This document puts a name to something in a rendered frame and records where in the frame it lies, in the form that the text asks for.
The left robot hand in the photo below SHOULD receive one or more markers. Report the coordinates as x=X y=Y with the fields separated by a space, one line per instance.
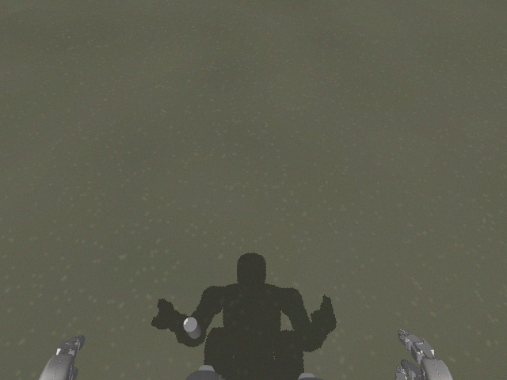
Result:
x=61 y=365

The right robot hand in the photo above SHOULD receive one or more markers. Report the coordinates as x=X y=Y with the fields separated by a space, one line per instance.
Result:
x=432 y=368

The can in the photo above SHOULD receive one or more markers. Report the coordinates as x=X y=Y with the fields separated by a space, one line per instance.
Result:
x=192 y=328

